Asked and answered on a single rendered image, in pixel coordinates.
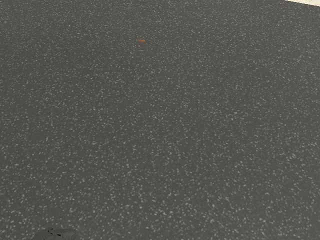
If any robot left hand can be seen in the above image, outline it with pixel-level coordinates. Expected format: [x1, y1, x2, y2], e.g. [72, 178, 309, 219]
[30, 227, 78, 240]

